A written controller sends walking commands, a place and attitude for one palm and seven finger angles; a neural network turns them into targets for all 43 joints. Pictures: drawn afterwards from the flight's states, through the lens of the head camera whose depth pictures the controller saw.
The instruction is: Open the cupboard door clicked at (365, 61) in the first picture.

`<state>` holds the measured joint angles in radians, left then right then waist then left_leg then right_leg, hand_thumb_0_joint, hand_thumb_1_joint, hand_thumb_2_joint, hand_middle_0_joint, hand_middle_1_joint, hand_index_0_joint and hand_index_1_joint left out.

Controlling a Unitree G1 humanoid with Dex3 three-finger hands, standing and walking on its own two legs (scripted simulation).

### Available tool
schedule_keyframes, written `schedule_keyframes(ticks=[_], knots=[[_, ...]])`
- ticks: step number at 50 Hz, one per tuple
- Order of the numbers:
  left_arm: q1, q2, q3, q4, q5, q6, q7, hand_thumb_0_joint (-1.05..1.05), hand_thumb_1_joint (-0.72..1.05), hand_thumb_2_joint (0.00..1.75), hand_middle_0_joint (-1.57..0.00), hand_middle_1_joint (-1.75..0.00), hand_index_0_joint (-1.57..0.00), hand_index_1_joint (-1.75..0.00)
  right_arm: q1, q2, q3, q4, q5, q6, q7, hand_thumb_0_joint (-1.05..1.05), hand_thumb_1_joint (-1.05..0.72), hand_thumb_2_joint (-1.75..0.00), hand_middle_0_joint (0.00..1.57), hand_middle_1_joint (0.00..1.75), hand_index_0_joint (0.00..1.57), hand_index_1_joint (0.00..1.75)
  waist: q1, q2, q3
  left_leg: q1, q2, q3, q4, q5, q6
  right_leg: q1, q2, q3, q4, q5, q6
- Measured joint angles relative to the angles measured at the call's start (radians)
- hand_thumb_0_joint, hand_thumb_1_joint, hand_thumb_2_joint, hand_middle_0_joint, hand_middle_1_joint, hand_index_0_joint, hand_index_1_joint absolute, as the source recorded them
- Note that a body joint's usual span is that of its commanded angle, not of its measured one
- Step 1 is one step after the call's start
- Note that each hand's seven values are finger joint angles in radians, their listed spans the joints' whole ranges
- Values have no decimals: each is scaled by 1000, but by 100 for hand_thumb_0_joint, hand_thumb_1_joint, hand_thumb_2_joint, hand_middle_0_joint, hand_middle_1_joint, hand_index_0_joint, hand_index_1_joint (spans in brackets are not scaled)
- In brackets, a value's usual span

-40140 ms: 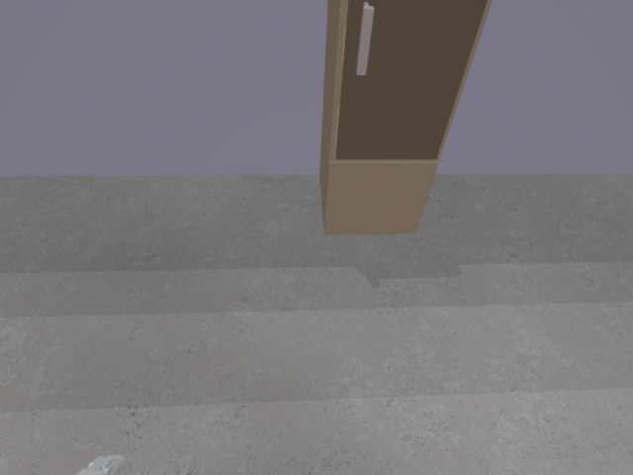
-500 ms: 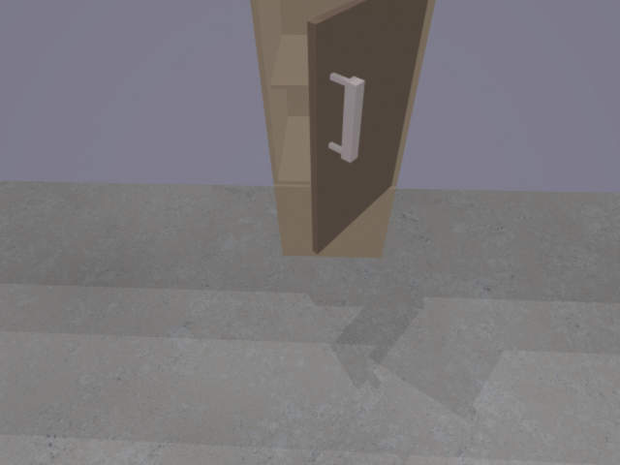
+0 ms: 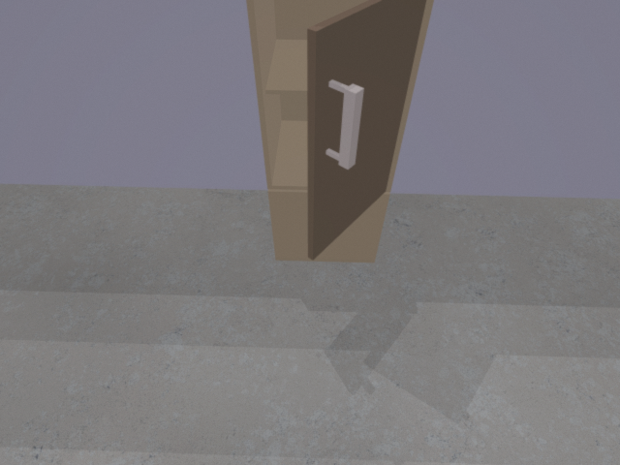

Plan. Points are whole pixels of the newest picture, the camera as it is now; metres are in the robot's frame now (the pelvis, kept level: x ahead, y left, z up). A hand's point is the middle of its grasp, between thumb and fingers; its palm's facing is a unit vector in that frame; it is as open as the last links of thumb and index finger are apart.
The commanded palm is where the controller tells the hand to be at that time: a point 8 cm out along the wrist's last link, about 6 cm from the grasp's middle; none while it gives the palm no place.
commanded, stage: look to check the result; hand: left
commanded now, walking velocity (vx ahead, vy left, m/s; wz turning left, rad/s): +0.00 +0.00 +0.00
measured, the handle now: (341, 125) +0.69 -0.02 +0.06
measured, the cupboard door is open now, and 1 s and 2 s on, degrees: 51 51 51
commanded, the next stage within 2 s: walk to a spot facing it in 0.48 s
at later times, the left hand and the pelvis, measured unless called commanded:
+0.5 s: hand out of the picture +0.04 +0.19 -0.17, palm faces +0.03 -0.97 -0.23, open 7.4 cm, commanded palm none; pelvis +0.01 +0.00 +0.00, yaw +0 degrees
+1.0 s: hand out of the picture +0.09 +0.18 -0.18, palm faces -0.09 -0.96 -0.27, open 7.4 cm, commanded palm none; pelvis +0.01 -0.03 -0.02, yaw -9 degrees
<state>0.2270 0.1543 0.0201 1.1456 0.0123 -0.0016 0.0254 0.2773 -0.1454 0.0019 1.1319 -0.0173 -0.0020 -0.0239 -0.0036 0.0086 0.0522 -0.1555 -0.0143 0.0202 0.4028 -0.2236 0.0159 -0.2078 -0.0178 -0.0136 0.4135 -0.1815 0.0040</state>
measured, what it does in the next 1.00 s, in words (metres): stands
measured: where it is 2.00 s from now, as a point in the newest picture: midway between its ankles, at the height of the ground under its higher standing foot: outside the picture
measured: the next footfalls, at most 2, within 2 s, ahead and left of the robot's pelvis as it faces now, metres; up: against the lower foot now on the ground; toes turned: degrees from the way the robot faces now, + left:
left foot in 1.60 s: +0.14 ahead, +0.08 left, +0.00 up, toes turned -31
right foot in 2.00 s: -0.01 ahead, -0.15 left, +0.00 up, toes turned -48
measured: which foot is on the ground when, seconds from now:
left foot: down 0.00-1.00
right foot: down 0.00-1.00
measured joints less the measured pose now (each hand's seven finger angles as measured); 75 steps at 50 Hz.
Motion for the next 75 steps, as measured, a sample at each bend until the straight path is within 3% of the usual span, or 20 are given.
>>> schedule_keyframes(ticks=[33, 44, 49, 51, 52, 54, 56, 59, 67, 75], knots=[[-58, 63, 8, -7, -1, -11, -7, 0, 91, 90, -20, -30, -20, -30, -85, -73, -6, 4, -1, -2, 2, 0, -91, -90, 20, 30, 20, 30, 5, -2, 9, 43, 9, -9, -45, -1, -10, 42, 9, -9, -39, -6, -8], [-46, 63, 41, -78, 7, 47, -24, 0, 91, 90, -20, -30, -20, -30, -97, -45, -27, -87, -5, 26, -9, 0, -91, -90, 20, 30, 20, 30, 14, -20, 40, -13, 35, 85, 75, -73, -15, -77, 40, 78, 131, -62, -15], [-49, 55, 56, -121, 10, 65, -36, 0, 91, 90, -20, -30, -19, -30, -83, -51, -36, -121, -14, 30, -10, 0, -91, -90, 21, 30, 21, 30, 23, -6, 73, -17, 59, 135, 127, -109, -27, -143, 26, 17, 353, -243, -10], [-43, 51, 59, -144, 9, 55, -41, 0, 91, 90, -20, -30, -19, -30, -77, -61, -41, -130, -13, 36, -9, 0, -91, -90, 21, 30, 21, 30, 26, 14, 76, -35, 81, 145, 176, -136, -44, -109, 22, -2, 277, -166, -13], [-38, 51, 62, -153, 13, 43, -39, 0, 91, 90, -20, -30, -20, -30, -80, -64, -44, -132, -8, 43, -8, 0, -91, -90, 21, 30, 21, 30, 29, 19, 75, -65, 93, 142, 239, -159, -47, -104, 30, -4, 252, -150, -44], [-39, 44, 61, -160, 10, 27, -29, 0, 91, 90, -20, -30, -20, -30, -104, -73, -53, -135, 1, 61, -5, 0, -91, -90, 21, 30, 21, 30, 26, 31, 93, -146, 81, 71, 438, -266, -48, -108, 50, -1, 256, -156, -78], [-33, 39, 62, -166, 9, 27, -17, 0, 91, 90, -20, -30, -20, -30, -128, -78, -58, -141, 4, 70, -2, 0, -91, -90, 20, 30, 20, 30, 28, 25, 102, -218, 61, 27, 600, -276, -51, -95, 61, 14, 212, -138, -89], [-16, 33, 60, -170, 6, 28, -8, 0, 91, 90, -20, -30, -20, -30, -162, -82, -62, -161, 6, 68, 2, 0, -91, -90, 20, 30, 20, 30, 34, 6, 101, -287, 51, -1, 701, -216, -63, -75, 75, 54, 126, -82, -92], [26, 16, 56, -177, 7, 26, -8, 0, 91, 90, -21, -30, -20, -30, -225, -88, -65, -204, 8, 63, -3, 0, -91, -90, 20, 30, 20, 30, 45, -2, 67, -326, 50, -62, 651, -149, -81, -44, 116, 144, 25, -21, -92], [31, 38, 64, -200, 17, 31, -11, 0, 91, 90, -21, -30, -20, -30, -249, -63, -55, -235, 17, 52, -4, 0, -91, -90, 20, 30, 20, 30, 65, -34, 49, -275, 16, -63, 464, -201, -70, -51, 143, 228, 33, -22, -73]])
